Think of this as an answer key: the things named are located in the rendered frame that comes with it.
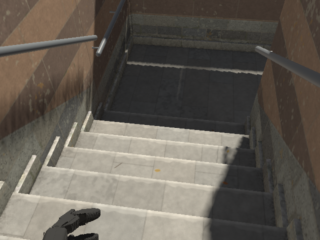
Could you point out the robot left hand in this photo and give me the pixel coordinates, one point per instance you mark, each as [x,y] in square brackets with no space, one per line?
[69,222]

